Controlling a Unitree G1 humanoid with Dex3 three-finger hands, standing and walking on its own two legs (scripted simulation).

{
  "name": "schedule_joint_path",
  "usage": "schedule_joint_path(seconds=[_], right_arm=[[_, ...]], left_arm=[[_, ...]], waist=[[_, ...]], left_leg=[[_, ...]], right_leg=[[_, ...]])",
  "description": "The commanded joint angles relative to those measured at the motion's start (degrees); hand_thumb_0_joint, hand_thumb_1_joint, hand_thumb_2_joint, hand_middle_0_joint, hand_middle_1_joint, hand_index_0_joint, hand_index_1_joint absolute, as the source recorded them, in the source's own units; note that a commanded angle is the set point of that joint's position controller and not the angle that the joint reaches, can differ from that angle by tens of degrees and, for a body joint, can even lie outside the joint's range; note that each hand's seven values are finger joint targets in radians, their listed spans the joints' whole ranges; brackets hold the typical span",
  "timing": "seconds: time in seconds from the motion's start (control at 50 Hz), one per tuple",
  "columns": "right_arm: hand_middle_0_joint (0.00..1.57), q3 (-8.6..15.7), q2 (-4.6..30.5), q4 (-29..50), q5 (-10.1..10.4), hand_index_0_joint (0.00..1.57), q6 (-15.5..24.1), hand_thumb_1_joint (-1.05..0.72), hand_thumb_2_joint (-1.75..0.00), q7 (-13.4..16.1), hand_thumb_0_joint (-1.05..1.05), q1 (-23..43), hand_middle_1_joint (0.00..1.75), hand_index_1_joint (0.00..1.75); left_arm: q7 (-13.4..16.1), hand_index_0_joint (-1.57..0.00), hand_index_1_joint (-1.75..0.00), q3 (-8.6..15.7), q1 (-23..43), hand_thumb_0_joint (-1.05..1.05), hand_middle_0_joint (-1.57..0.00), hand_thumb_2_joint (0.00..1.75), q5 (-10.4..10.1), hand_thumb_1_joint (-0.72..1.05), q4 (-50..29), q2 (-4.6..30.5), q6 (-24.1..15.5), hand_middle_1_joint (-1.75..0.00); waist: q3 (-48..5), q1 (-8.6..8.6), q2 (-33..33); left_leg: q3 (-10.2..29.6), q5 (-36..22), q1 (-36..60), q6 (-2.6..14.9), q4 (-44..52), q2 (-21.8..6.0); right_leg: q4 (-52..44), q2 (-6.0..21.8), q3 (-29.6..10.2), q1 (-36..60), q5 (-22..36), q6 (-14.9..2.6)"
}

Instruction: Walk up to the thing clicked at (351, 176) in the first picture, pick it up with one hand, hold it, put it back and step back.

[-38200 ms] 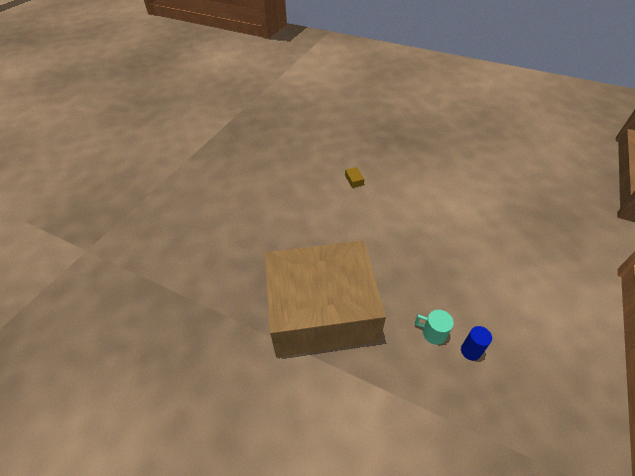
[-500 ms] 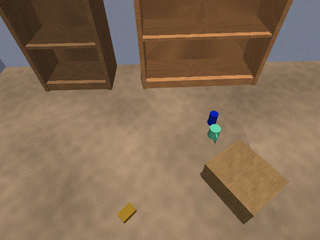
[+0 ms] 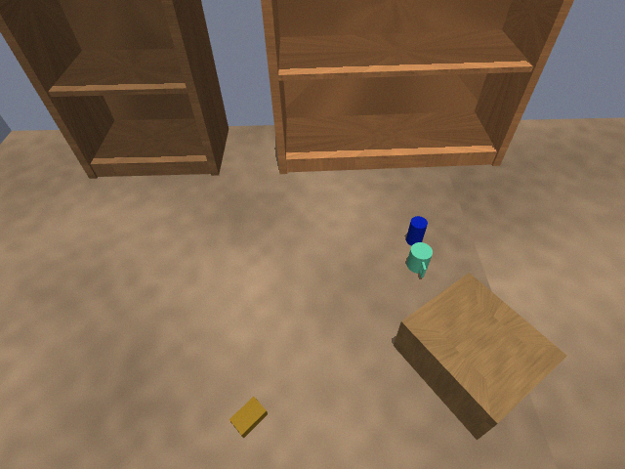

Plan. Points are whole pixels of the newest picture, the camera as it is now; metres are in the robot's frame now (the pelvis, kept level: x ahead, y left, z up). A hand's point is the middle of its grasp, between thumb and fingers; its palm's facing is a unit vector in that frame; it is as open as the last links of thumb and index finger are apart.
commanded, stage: stand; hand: left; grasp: from above
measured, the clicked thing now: (248, 416) +0.39 +0.24 -0.77
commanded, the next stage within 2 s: rise first in 0.52 s
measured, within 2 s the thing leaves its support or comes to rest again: neither
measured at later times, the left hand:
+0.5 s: hand out of the picture +0.06 +0.25 -0.16, palm faces -0.03 -0.94 -0.34, open 7.4 cm
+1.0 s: hand out of the picture +0.14 +0.25 -0.19, palm faces -0.08 -0.91 -0.41, open 11.3 cm
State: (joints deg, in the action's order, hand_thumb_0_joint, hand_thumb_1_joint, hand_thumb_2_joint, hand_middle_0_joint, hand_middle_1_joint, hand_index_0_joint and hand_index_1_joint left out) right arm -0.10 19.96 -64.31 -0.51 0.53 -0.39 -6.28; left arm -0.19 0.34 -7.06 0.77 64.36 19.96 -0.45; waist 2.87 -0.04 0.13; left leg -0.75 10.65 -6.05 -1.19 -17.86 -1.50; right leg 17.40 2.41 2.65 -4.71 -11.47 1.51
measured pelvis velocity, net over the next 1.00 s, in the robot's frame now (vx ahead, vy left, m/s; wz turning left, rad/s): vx -0.02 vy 0.00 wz -0.02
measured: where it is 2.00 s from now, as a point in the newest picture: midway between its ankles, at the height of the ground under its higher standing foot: outside the picture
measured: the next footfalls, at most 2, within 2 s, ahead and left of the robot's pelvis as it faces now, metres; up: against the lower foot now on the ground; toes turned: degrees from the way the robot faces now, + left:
none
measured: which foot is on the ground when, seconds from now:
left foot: down 0.00-1.00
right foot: down 0.00-1.00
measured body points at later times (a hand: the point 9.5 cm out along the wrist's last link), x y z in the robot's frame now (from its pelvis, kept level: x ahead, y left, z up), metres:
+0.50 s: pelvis +0.00 +0.00 +0.00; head +0.01 +0.00 +0.45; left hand +0.06 +0.30 -0.13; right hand +0.07 -0.30 -0.13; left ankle -0.01 +0.13 -0.75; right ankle -0.02 -0.13 -0.75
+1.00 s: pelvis -0.02 +0.00 -0.03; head +0.04 +0.01 +0.41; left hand +0.14 +0.30 -0.16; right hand +0.07 -0.26 -0.15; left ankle -0.01 +0.13 -0.75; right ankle -0.02 -0.13 -0.75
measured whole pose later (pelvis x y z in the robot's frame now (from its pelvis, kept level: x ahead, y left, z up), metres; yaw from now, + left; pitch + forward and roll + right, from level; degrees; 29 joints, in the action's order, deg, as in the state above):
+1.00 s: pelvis -0.02 +0.00 -0.03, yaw -1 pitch +9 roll -1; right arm 1.8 13.7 -41.4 1.4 1.7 0.2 -14.4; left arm 1.9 8.5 1.2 9.7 54.9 18.3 6.5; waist -1.2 1.9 0.5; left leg -1.2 19.0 -30.9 -0.9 -40.8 -2.5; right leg 39.5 2.0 1.2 -29.6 -19.0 1.4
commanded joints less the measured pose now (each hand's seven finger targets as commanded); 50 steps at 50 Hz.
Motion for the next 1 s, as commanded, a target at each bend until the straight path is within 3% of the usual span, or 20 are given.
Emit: schedule_joint_path(seconds=[0.0, 0.08, 0.2, 0.34, 0.6, 0.62, 0.64, 0.66, 0.68, 0.72, 0.74, 0.76, 0.78, 0.82, 0.86, 0.9, 0.96, 0.98], right_arm=[[0.2, 2.4, 12.6, 3.2, -0.1, 0.2, 1.1, -0.9, -0.9, 1.0, 0.0, 1.8, 0.3, 0.3], [0.2, 2.1, 12.3, 3.2, 0.0, 0.2, 1.3, -0.9, -0.9, 1.0, 0.0, 1.1, 0.3, 0.3], [0.2, 2.2, 12.1, 3.3, -0.1, 0.2, 1.2, -0.9, -0.9, 0.9, 0.0, 1.4, 0.3, 0.3], [0.2, 2.3, 12.3, 3.5, 0.1, 0.2, 1.3, -0.9, -0.9, 1.0, 0.0, 1.7, 0.3, 0.3], [0.2, 2.5, 12.4, 3.4, 0.0, 0.2, 1.0, -0.94, -0.93, 0.9, 0.0, 1.9, 0.31, 0.31], [0.2, 0.1, 3.0, 19.4, 3.7, 0.2, 3.7, -0.93, -0.91, 2.1, 0.0, 0.9, 0.3, 0.3], [0.2, 0.4, 4.5, 15.9, 3.8, 0.2, 3.5, -0.88, -0.89, 2.7, 0.0, -2.2, 0.3, 0.3], [0.2, 0.9, 6.0, 15.4, 3.7, 0.2, 2.7, -0.86, -0.89, 2.9, 0.0, -4.0, 0.3, 0.3], [0.2, 1.8, 6.3, 17.0, 3.8, 0.2, 2.2, -0.86, -0.89, 2.9, 0.0, -4.3, 0.3, 0.3], [0.2, 3.3, 6.4, 19.0, 3.1, 0.2, 2.4, -0.84, -0.88, 3.6, 0.0, -5.9, 0.3, 0.3], [0.2, 3.9, 6.0, 20.4, 2.6, 0.2, 2.7, -0.88, -0.89, 3.4, 0.0, -6.3, 0.3, 0.3], [0.2, 4.4, 5.9, 20.8, 2.0, 0.2, 2.8, -0.93, -0.9, 3.0, 0.0, -7.6, 0.3, 0.3], [0.2, 5.1, 5.5, 21.7, 1.6, 0.2, 2.8, -0.93, -0.9, 2.6, 0.0, -7.9, 0.3, 0.3], [0.2, 5.5, 4.8, 25.3, 1.7, 0.2, 3.0, -0.93, -0.9, 2.2, 0.0, -7.8, 0.3, 0.3], [0.2, 5.3, 3.9, 27.7, 1.8, 0.2, 3.0, -0.9, -0.9, 1.9, 0.0, -6.6, 0.3, 0.3], [0.2, 5.1, 4.2, 29.7, 2.1, 0.2, 3.3, -0.91, -0.9, 1.5, 0.0, -5.0, 0.3, 0.3], [0.2, 5.5, 3.8, 31.7, 2.0, 0.2, 4.2, -0.9, -0.9, 1.1, 0.0, -5.8, 0.3, 0.3], [0.2, 5.3, 3.4, 32.2, 1.9, 0.2, 4.6, -0.9, -0.9, 1.0, 0.0, -6.4, 0.3, 0.3]], left_arm=[[0.9, -0.2, -0.3, 2.1, 1.2, 0.0, -0.2, 0.9, 0.0, 0.9, -3.5, 12.4, -1.2, -0.3], [0.8, -0.2, -0.3, 2.1, 1.5, 0.0, -0.2, 0.9, -0.1, 0.9, -3.3, 12.2, -1.2, -0.3], [0.7, -0.2, -0.3, 2.2, 1.5, 0.0, -0.2, 0.9, -0.1, 0.9, -3.3, 12.4, -1.0, -0.3], [0.8, -0.2, -0.3, 2.1, 1.4, 0.0, -0.2, 0.9, 0.0, 0.9, -3.3, 12.4, -1.3, -0.3], [0.8, -0.17, -0.33, 2.0, 0.9, 0.0, -0.18, 0.94, 0.1, 0.9, -3.4, 12.3, -1.3, -0.33], [1.7, -0.2, -0.41, 2.6, 21.0, 0.0, -0.25, 0.96, -3.1, 0.82, -23.5, 3.5, -6.6, -0.41], [2.1, -0.19, -0.49, 3.7, 28.5, 0.0, -0.23, 0.93, -2.9, 0.74, -20.9, 6.4, -6.1, -0.49], [2.2, -0.14, -0.57, 5.5, 18.2, 0.0, -0.18, 0.96, -2.1, 0.66, -9.0, 8.4, -3.4, -0.57], [1.7, -0.16, -0.65, 7.1, 14.0, 0.0, -0.19, 0.93, -1.2, 0.58, -6.3, 10.5, -2.4, -0.63], [1.2, -0.12, -0.75, 9.8, 18.2, 0.0, -0.13, 0.95, 0.9, 0.42, -8.9, 15.4, -2.5, -0.74], [0.6, -0.12, -0.8, 10.8, 15.1, 0.0, -0.12, 0.94, 2.4, 0.34, -7.8, 15.5, -2.0, -0.81], [0.0, -0.12, -0.87, 10.6, 10.5, 0.0, -0.1, 0.95, 4.3, 0.26, -4.1, 13.1, -1.0, -0.89], [-0.4, -0.08, -0.93, 11.3, 5.9, 0.0, -0.06, 0.98, 6.0, 0.18, -2.3, 12.2, 0.0, -0.95], [0.3, -0.08, -0.96, 12.6, 5.3, 0.0, -0.06, 0.98, 7.5, 0.02, -8.4, 12.9, 1.2, -0.99], [1.5, -0.07, -1.01, 10.4, 4.9, 0.0, -0.05, 0.98, 8.4, -0.14, -9.7, 8.6, 3.8, -1.03], [2.5, -0.08, -1.01, 9.4, 8.6, 0.0, -0.08, 0.98, 9.3, -0.3, -11.5, 8.2, 6.4, -1.02], [4.1, -0.05, -1.05, 11.2, 7.6, 0.0, -0.06, 1.04, 9.8, -0.54, -16.5, 9.4, 8.0, -1.04], [4.4, -0.04, -1.05, 10.3, 6.5, 0.0, -0.06, 1.04, 10.1, -0.57, -16.1, 7.3, 8.3, -1.04]], waist=[[-5.2, -0.17, -0.2], [-5.1, 0.1, -0.8], [-4.4, -0.04, -0.5], [-5.7, -0.08, 0.2], [-4.4, -0.1, -0.2], [0.3, 6.9, -0.4], [-2.7, 5.18, -0.6], [-0.8, 4.67, 2.1], [-0.7, 2.31, 2.2], [-8.8, 1.58, 1.5], [-11.5, 1.26, -0.1], [-13.0, 1.16, 0.6], [-14.0, -0.86, -0.2], [-19.6, -2.67, -3.6], [-17.3, -1.96, -3.7], [-13.3, -0.41, -2.3], [-15.6, -0.45, -1.9], [-15.5, 0.14, -0.5]], left_leg=[[4.3, -13.4, 1.5, 2.04, 1.1, -6.7], [4.2, -14.9, 0.8, 1.92, 1.6, -6.8], [4.4, -11.6, 0.5, 1.84, 2.2, -6.5], [4.3, -14.4, 2.1, 2.26, 1.1, -6.8], [4.3, -11.1, 1.3, 2.17, 1.6, -6.6], [-2.5, -2.3, -5.3, 1.68, -2.0, 1.5], [-2.2, -0.8, -4.8, 1.8, -2.6, 1.8], [-2.3, 1.4, -7.1, 2.05, -3.9, 2.3], [-2.4, 0.1, -9.0, 1.83, -5.3, 1.8], [-2.2, -2.3, -8.7, 1.83, -8.4, 1.9], [-2.0, -3.8, -9.9, 1.69, -10.3, 2.2], [-1.6, -5.4, -11.8, 1.6, -12.5, 2.3], [-1.6, -6.6, -13.8, 1.34, -14.3, 2.5], [-1.8, -8.3, -12.7, 0.67, -14.9, 2.9], [-1.8, -6.5, -15.5, 0.46, -15.8, 2.8], [-1.3, -3.0, -19.2, 0.38, -17.7, 2.0], [-0.7, 0.3, -22.2, 0.46, -20.6, 1.4], [-0.7, 0.8, -23.6, 0.69, -22.3, 1.4]], right_leg=[[-2.1, 6.5, -4.4, 1.2, 13.0, -2.23], [-1.5, 6.5, -4.3, 2.1, 13.7, -2.03], [-2.0, 6.4, -4.5, 1.0, 10.1, -2.23], [-1.9, 6.6, -4.3, 1.5, 13.2, -2.19], [-2.5, 6.2, -4.4, 0.1, 10.4, -2.27], [1.7, -1.8, -0.9, -13.2, 6.4, -1.52], [2.4, -1.5, -0.4, -10.5, 4.4, -1.63], [2.5, -2.0, 0.1, -11.3, 1.1, -2.01], [3.9, -2.3, 0.7, -12.2, 0.9, -2.13], [7.2, -2.1, 0.0, -11.9, 3.4, -2.12], [9.5, -1.7, -0.2, -11.8, 5.3, -2.21], [11.8, -1.8, -0.3, -12.6, 7.0, -2.24], [13.6, -1.9, -0.2, -13.1, 7.3, -2.44], [14.7, -2.0, -0.2, -11.2, 7.7, -2.72], [15.3, -2.2, -0.1, -14.2, 5.6, -2.63], [16.7, -2.7, 0.4, -19.1, 1.5, -2.56], [20.2, -3.1, 0.7, -22.9, -2.4, -2.65], [21.6, -3.0, 0.7, -24.3, -2.8, -2.51]])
